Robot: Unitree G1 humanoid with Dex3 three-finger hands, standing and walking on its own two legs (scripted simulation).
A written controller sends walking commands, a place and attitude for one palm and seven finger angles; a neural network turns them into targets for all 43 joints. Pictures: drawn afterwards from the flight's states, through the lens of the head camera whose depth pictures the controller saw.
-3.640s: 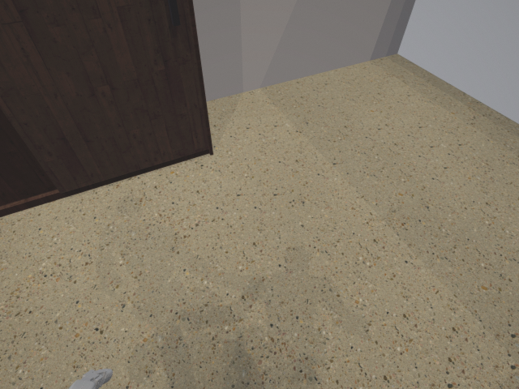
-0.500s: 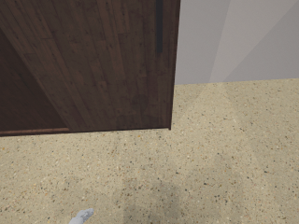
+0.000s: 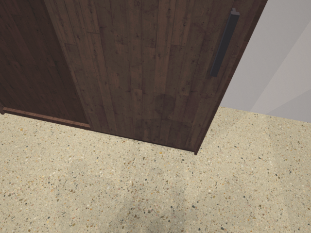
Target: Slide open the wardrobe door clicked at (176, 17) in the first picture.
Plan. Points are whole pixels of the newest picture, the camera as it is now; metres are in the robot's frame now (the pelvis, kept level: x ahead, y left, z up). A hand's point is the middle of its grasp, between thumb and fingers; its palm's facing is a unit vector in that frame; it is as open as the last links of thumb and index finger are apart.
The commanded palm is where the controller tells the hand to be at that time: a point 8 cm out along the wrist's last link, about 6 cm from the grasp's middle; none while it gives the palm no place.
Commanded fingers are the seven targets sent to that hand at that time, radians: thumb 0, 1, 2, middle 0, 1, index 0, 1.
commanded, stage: take the last steps up to it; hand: right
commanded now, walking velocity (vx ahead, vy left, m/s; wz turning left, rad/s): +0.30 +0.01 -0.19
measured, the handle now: (222, 44) +0.74 -0.18 +0.12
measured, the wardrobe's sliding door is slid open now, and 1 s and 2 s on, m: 0.00 0.00 0.00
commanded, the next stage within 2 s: come to a stop and stand still in 0.68 s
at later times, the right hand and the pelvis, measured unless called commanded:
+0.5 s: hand out of the picture +0.16 -0.22 -0.16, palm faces +0.08 +0.99 -0.15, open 7.3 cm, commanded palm none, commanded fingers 0.00 -0.90 -0.90 0.20 0.30 0.20 0.30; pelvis +0.14 -0.04 +0.02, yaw -3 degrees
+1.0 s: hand (215, 188) +0.31 -0.18 -0.17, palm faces +0.15 +0.97 -0.21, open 7.2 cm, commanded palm none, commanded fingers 0.00 -0.90 -0.90 0.20 0.30 0.20 0.30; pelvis +0.28 +0.00 +0.00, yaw -5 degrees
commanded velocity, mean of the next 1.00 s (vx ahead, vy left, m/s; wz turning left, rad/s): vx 0.11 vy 0.01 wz -0.05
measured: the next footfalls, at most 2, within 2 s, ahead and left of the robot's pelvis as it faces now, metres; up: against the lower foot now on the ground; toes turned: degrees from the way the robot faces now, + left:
right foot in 0.20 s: +0.13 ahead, -0.13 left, +0.00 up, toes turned -13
left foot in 0.70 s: +0.34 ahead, +0.11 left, +0.00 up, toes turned +5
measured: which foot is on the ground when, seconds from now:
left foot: down 0.00-0.22, up 0.24-0.68, down 0.70-1.00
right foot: up 0.00-0.18, down 0.20-0.70, up 0.72-1.00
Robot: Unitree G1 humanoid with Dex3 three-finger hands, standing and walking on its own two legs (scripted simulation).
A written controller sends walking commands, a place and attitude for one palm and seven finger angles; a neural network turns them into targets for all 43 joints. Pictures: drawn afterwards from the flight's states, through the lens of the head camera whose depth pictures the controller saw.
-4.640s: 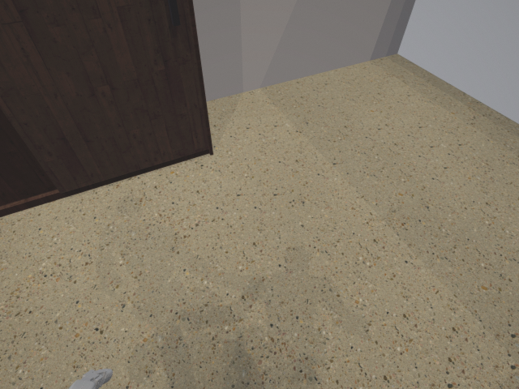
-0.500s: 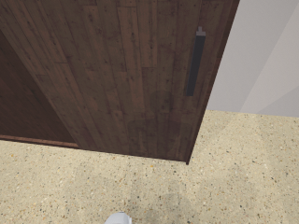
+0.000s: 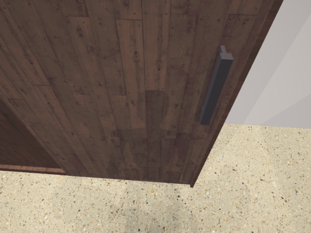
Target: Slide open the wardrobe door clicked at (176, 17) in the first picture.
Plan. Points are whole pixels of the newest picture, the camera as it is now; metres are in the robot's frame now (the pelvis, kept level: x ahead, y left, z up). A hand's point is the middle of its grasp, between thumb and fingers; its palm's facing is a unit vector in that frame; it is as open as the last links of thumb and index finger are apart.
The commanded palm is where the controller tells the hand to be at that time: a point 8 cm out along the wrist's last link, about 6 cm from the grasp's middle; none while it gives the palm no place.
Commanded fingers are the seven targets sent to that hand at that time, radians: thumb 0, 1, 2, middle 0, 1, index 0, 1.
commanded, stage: come to a stop and stand still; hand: right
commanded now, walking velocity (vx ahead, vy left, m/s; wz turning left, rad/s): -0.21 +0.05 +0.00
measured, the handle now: (212, 89) +0.47 -0.14 +0.11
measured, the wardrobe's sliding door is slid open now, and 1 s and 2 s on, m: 0.00 0.00 0.00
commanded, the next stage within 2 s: look again from close up in 1.76 s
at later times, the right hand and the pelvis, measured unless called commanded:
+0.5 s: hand out of the picture +0.02 -0.18 -0.18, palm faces +0.04 +0.97 -0.23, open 7.3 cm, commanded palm none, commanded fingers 0.00 -0.90 -0.90 0.20 0.30 0.20 0.30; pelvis -0.04 +0.02 -0.02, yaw -1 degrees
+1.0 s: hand out of the picture -0.08 -0.20 -0.18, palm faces +0.03 +0.98 -0.19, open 7.3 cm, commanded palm none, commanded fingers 0.00 -0.90 -0.90 0.20 0.30 0.20 0.30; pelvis -0.11 -0.01 +0.00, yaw +0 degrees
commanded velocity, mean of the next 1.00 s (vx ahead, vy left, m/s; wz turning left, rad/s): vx -0.02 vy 0.01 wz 0.00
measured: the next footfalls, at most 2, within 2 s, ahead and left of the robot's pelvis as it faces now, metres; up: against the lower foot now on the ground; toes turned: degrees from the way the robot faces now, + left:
right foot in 0.02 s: +0.10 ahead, -0.11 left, +0.00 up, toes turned -6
left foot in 0.32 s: +0.01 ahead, +0.15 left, +0.00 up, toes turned +3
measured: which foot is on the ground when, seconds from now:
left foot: down 0.00-0.04, up 0.06-0.30, down 0.32-0.88, up 0.90-1.00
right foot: up 0.00-0.00, down 0.02-1.00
